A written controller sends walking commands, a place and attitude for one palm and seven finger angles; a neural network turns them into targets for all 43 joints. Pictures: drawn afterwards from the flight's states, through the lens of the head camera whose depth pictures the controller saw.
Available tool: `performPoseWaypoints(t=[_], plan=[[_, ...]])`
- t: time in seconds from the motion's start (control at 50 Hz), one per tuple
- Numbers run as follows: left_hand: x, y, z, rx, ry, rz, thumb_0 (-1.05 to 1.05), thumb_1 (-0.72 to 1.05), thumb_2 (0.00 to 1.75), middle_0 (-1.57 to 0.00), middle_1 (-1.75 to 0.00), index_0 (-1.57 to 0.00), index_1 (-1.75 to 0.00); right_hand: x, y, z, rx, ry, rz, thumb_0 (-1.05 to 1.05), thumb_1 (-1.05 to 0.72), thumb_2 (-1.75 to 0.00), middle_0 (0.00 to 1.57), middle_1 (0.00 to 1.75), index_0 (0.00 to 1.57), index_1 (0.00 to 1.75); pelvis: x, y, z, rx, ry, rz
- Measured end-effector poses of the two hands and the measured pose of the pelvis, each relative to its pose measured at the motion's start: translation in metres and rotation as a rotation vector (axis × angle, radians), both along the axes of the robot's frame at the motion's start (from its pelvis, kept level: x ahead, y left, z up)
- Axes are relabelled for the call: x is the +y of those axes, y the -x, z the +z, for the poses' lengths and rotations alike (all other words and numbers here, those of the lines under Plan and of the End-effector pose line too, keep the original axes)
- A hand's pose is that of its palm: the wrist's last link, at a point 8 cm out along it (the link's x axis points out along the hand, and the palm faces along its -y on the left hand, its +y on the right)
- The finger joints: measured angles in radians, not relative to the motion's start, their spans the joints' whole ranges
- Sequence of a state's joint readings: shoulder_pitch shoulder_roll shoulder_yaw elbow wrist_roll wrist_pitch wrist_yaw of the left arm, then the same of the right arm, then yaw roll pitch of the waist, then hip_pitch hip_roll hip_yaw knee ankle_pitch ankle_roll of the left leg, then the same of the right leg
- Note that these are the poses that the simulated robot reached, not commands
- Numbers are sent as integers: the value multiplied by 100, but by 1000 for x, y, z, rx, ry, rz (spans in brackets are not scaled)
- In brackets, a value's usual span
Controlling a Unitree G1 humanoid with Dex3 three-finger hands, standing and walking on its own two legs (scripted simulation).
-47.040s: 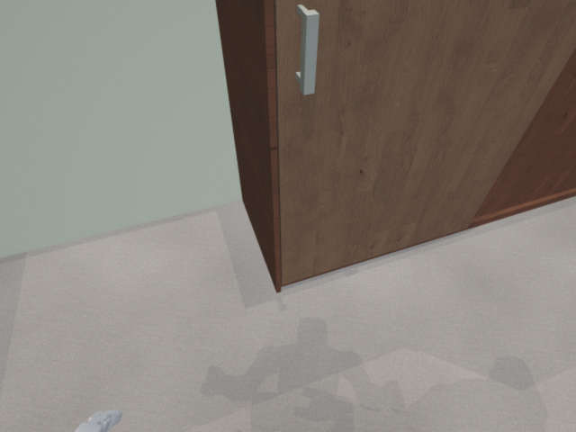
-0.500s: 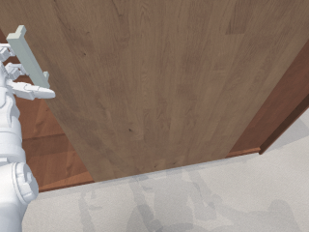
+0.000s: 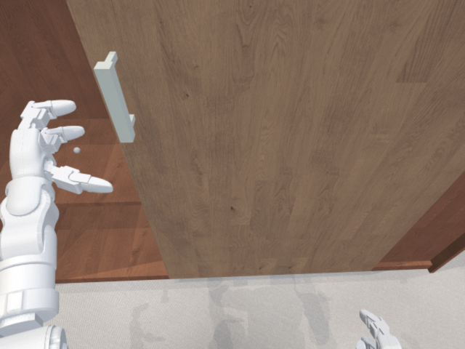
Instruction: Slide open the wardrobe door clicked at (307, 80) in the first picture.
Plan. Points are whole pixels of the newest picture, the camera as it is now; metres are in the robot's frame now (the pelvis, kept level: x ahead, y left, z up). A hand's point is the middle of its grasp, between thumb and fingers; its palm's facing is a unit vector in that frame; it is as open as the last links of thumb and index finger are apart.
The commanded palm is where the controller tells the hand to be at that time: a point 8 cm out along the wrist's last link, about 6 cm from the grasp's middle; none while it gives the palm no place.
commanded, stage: slip the hand off the handle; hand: left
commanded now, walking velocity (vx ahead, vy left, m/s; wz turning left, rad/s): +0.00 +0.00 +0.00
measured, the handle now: (120, 98) +0.48 +0.24 +0.19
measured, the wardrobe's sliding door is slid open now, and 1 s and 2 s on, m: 0.55 0.55 0.55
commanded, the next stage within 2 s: draw the hand back to the body in 0.16 s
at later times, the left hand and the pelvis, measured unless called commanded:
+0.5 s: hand (74, 182) +0.28 +0.24 +0.19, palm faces +0.10 -0.99 -0.04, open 14.7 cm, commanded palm +0.24 +0.29 +0.18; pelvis -0.01 -0.03 +0.01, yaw +1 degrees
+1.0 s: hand (30, 241) +0.20 +0.26 +0.17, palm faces +0.47 -0.85 -0.24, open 13.5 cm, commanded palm +0.16 +0.29 +0.18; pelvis -0.02 -0.02 +0.01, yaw +0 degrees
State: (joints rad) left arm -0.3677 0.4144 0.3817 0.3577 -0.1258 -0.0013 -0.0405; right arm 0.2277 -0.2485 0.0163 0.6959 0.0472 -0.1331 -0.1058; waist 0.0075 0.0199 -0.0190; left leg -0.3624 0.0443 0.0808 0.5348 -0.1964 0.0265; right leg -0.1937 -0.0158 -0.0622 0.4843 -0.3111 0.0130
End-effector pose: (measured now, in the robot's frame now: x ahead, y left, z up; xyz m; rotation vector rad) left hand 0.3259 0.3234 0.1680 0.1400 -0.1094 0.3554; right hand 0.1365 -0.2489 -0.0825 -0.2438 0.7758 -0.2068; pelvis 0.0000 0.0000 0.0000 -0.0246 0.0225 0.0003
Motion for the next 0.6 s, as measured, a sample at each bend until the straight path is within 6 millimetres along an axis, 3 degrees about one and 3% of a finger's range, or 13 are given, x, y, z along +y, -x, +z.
performPoseWaypoints(t=[0.12, 0.24, 0.32, 0.46, 0.6], plan=[[-3, 29, 10, -10, -5, 5, -2, -55, 20, -26, -115, -25, -115, 16, -37, 12, -98, -33, 69, 1, -90, -90, 21, 30, 21, 30, -4, -2, 2, -29, -5, 6], [-3, 58, 5, 37, 14, 31, -2, -55, 20, -26, -115, -25, -115, 21, -54, 18, -140, -46, 113, 1, -90, -90, 21, 30, 21, 30, -12, 1, 4, -57, -10, 20], [-8, 67, 8, 15, 31, 29, -2, -56, 20, -25, -115, -25, -115, 18, -53, 17, -136, -35, 134, 1, -90, -90, 21, 30, 21, 30, -19, 6, 4, -75, -11, 34], [-34, 68, 21, 38, 90, -239, -2, -55, 20, -25, -115, -25, -115, -1, -41, 20, -167, -32, 80, 1, -90, -90, 21, 30, 21, 30, -27, 10, 5, -108, -16, 24], [-25, 95, 15, 56, 125, -187, -2, -55, 20, -26, -115, -25, -115, -23, -27, 25, -223, -50, 35, 1, -90, -90, 21, 30, 20, 30, -32, 12, 4, -116, -20, 2]])
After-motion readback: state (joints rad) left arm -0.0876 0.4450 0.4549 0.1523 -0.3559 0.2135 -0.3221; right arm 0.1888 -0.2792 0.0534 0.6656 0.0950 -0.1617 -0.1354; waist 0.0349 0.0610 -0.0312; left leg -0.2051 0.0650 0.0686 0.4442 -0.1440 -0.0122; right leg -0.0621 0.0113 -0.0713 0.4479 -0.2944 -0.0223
